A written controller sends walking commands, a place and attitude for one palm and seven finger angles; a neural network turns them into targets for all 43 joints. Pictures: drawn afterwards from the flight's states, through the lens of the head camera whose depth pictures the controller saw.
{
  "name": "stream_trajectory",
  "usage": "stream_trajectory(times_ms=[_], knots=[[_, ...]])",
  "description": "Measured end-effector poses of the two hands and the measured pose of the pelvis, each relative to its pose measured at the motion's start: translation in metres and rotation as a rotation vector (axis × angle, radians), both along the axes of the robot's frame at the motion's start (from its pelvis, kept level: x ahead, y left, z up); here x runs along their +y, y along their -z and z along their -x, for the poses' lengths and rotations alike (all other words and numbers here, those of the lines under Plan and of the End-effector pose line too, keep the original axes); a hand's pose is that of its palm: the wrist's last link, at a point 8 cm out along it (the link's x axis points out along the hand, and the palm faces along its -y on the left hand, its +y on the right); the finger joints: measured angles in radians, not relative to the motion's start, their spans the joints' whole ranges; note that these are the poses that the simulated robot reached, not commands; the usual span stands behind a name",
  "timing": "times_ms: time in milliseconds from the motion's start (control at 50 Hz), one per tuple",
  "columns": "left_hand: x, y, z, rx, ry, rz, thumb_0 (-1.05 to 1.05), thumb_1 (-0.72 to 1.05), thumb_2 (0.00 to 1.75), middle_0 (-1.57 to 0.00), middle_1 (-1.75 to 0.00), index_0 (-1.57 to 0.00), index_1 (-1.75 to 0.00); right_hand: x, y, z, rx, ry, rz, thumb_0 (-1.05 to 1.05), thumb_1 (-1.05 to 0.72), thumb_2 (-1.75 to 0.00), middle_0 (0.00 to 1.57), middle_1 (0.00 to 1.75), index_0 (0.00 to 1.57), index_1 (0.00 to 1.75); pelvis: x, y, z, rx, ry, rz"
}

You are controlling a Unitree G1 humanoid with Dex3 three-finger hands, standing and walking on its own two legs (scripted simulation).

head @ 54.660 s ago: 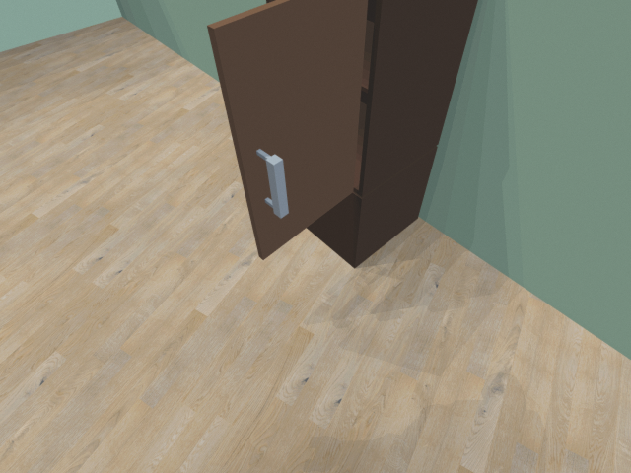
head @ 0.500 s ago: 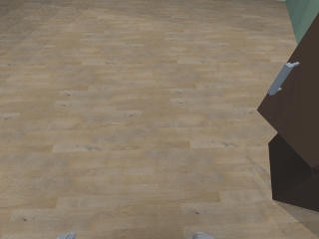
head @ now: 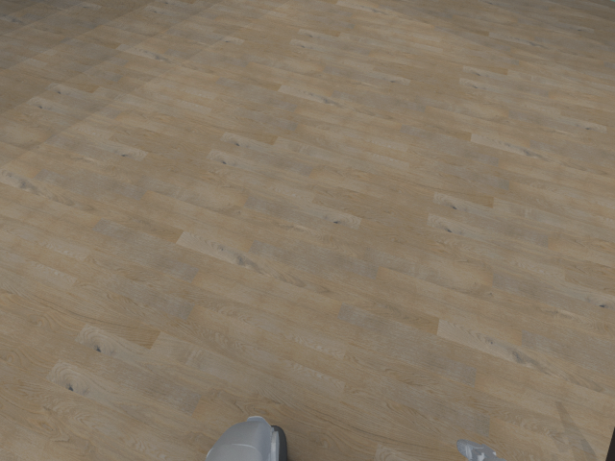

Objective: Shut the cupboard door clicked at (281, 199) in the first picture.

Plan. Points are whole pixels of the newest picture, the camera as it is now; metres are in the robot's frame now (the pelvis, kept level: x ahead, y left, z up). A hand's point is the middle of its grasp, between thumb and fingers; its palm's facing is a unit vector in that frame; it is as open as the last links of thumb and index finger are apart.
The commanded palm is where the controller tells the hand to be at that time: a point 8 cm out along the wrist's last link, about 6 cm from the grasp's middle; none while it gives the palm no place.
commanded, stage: walk to a spot facing it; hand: left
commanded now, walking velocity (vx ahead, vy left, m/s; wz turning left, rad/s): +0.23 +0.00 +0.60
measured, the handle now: out of the picture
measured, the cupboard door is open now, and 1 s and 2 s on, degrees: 39 39 39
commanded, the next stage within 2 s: turn to face it in 0.28 s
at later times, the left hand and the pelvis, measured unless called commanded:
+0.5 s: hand (184, 355) +0.25 +0.21 -0.13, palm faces +0.17 -0.96 -0.23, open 7.4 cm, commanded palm none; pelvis +0.13 -0.01 +0.02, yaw +12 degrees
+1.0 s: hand (199, 398) +0.20 +0.18 -0.15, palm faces +0.11 -0.96 -0.25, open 7.3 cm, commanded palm none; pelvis +0.20 -0.02 +0.02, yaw +0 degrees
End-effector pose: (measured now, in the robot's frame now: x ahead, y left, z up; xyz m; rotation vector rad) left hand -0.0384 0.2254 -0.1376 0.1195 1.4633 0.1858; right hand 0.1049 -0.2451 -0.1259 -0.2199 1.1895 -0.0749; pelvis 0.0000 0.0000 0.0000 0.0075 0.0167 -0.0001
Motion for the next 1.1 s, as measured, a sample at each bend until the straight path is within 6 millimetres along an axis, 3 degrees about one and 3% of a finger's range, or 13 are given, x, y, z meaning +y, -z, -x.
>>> stream_trajectory(times_ms=[60,100,260,380,500,580,680,780,900,1000,1100], knots=[[0.019,0.017,-0.011,0.032,-0.028,0.003,0.01,0.9,0.9,-0.2,-0.3,-0.2,-0.3,0.012,0.003,-0.04,-0.083,-0.039,0.028,0.0,-0.91,-0.9,0.2,0.3,0.2,0.3,0.012,0.014,-0.017,-0.003,-0.028,0.011],[0.031,0.018,-0.034,0.001,-0.032,-0.014,0.01,0.9,0.9,-0.2,-0.3,-0.2,-0.3,0.017,-0.002,-0.052,-0.096,-0.056,0.043,0.0,-0.91,-0.9,0.2,0.3,0.2,0.3,0.015,0.011,-0.024,-0.009,-0.039,0.012],[0.061,-0.018,-0.163,-0.306,-0.018,-0.068,0.01,0.91,0.9,-0.19,-0.3,-0.2,-0.3,0.026,-0.018,-0.058,-0.016,-0.07,0.058,0.0,-0.9,-0.9,0.2,0.3,0.2,0.3,0.021,-0.011,-0.059,0.004,-0.121,0.034],[0.058,-0.039,-0.232,-0.429,-0.023,-0.084,0.0,0.91,0.9,-0.19,-0.3,-0.2,-0.3,0.021,-0.019,-0.058,0.075,-0.06,0.04,0.0,-0.9,-0.9,0.2,0.3,0.21,0.3,0.011,-0.019,-0.094,0.018,-0.185,0.035],[0.033,-0.042,-0.273,-0.438,-0.021,-0.091,0.0,0.91,0.9,-0.19,-0.3,-0.2,-0.3,0.002,-0.009,-0.069,0.157,-0.045,0.033,0.0,-0.9,-0.9,0.2,0.3,0.21,0.3,-0.008,-0.017,-0.133,0.022,-0.205,0.01],[0.004,-0.031,-0.282,-0.39,-0.016,-0.089,0.0,0.9,0.9,-0.19,-0.3,-0.2,-0.3,-0.012,0.011,-0.087,0.182,-0.019,0.007,0.0,-0.9,-0.9,0.2,0.3,0.2,0.3,-0.024,-0.007,-0.164,0.009,-0.17,-0.011],[-0.031,-0.026,-0.26,-0.244,-0.041,-0.044,0.0,0.91,0.9,-0.2,-0.3,-0.2,-0.3,-0.018,0.011,-0.121,0.175,-0.002,-0.013,0.0,-0.91,-0.9,0.2,0.3,0.2,0.3,-0.034,-0.015,-0.187,0.003,-0.145,-0.014],[-0.026,-0.031,-0.238,-0.142,-0.08,-0.078,-0.01,0.95,0.9,-0.2,-0.3,-0.21,-0.3,-0.019,0.002,-0.161,0.121,-0.005,-0.02,0.0,-0.91,-0.9,0.2,0.3,0.2,0.3,-0.04,-0.022,-0.195,0.011,-0.107,-0.021],[-0.014,-0.031,-0.224,-0.069,-0.073,-0.082,0.0,0.93,0.9,-0.2,-0.3,-0.2,-0.3,-0.017,-0.005,-0.205,0.018,0.006,-0.007,0.0,-0.91,-0.9,0.2,0.3,0.2,0.3,-0.032,-0.021,-0.201,0.01,-0.052,-0.004],[0.002,-0.023,-0.229,-0.064,-0.048,-0.06,0.0,0.91,0.9,-0.2,-0.3,-0.2,-0.3,-0.006,-0.018,-0.231,-0.075,0.023,0.015,0.0,-0.91,-0.9,0.2,0.3,0.2,0.3,-0.016,-0.019,-0.205,0.007,0.001,0.002],[0.03,-0.004,-0.254,-0.089,0.004,-0.027,0.0,0.9,0.9,-0.2,-0.3,-0.2,-0.3,0.01,-0.029,-0.241,-0.172,0.061,0.056,0.0,-0.91,-0.9,0.2,0.3,0.2,0.3,0.01,-0.009,-0.209,0.01,0.067,0.024]])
